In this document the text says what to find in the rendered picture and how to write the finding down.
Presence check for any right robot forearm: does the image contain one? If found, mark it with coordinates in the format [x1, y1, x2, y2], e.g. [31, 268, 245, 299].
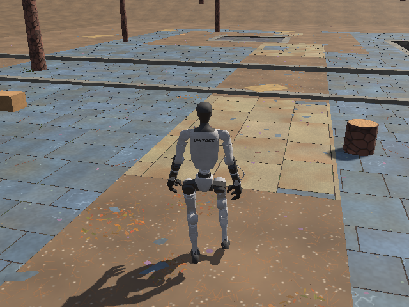
[228, 156, 241, 186]

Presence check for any robot torso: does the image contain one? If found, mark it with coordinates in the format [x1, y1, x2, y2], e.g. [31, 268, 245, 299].
[190, 126, 219, 192]

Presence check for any robot right hand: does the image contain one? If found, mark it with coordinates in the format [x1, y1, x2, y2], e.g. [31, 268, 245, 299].
[227, 184, 242, 200]

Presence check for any left robot forearm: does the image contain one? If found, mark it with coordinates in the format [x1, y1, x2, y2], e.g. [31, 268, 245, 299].
[169, 155, 181, 181]

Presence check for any right robot upper arm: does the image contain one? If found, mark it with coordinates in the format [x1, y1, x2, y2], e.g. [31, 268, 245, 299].
[218, 129, 234, 166]

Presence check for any left robot upper arm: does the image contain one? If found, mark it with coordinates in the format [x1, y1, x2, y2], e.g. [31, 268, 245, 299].
[174, 129, 191, 164]

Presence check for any robot left hand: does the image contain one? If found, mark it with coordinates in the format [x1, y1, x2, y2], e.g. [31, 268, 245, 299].
[167, 179, 182, 193]

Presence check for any robot left foot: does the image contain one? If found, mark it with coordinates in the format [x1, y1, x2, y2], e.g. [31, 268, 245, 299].
[191, 247, 200, 264]

